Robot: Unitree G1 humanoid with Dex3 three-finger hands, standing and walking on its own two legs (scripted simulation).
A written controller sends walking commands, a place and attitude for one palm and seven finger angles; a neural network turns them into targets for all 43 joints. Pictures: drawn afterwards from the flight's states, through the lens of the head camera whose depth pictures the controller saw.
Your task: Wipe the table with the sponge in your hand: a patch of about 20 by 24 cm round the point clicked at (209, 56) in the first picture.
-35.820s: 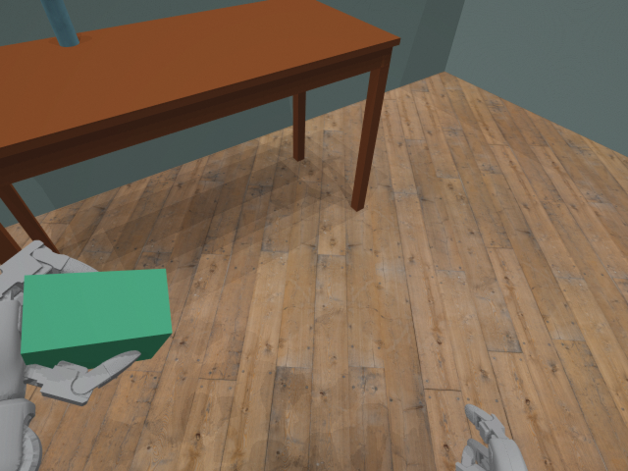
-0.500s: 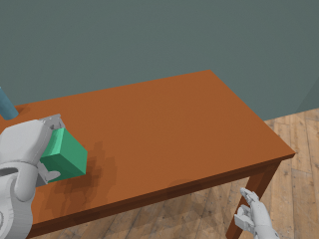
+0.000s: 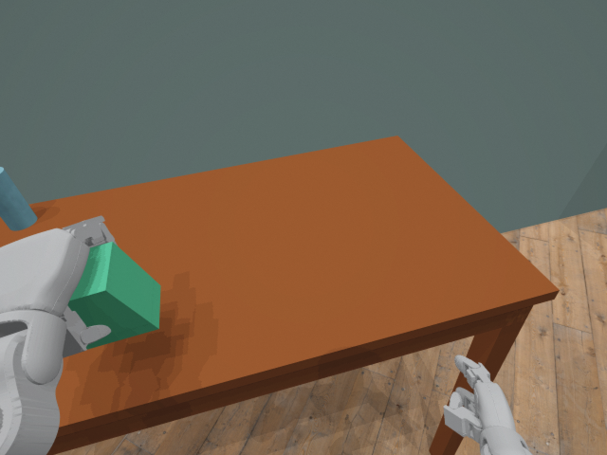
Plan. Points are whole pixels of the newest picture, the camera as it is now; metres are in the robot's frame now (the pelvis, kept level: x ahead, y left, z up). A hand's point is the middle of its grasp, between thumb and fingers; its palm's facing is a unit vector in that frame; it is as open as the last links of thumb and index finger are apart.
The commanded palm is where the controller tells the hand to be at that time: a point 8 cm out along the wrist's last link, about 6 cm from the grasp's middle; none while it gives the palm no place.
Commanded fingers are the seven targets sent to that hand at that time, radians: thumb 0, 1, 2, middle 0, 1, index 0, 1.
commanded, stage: step back with the hand held close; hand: left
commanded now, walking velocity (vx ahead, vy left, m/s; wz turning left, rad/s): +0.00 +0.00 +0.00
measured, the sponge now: (98, 307) +0.21 +0.29 +0.15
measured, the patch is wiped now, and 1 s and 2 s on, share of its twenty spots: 0.90 0.90 0.90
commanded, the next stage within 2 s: stop stepping back and stand still in 1.58 s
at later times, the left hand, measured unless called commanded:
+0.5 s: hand (83, 252) +0.20 +0.26 +0.24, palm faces +0.47 -0.78 -0.42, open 10.0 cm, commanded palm +0.15 +0.30 +0.24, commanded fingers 0.00 0.10 1.30 -1.20 -1.60 -1.20 -1.60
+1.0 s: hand (33, 287) +0.15 +0.27 +0.25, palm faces +0.56 -0.75 -0.35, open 10.0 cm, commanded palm +0.10 +0.30 +0.24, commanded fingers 0.00 0.10 1.30 -1.20 -1.60 -1.20 -1.60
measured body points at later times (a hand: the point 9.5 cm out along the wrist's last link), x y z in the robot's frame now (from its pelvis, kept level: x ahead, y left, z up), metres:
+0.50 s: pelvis +0.00 +0.02 -0.01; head +0.00 +0.02 +0.44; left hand +0.17 +0.30 +0.26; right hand +0.14 -0.23 -0.09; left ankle +0.04 +0.13 -0.73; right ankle +0.01 -0.11 -0.73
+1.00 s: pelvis -0.05 +0.01 -0.01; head -0.05 +0.03 +0.44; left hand +0.12 +0.31 +0.26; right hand +0.15 -0.20 -0.08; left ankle +0.04 +0.13 -0.73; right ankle -0.02 -0.11 -0.73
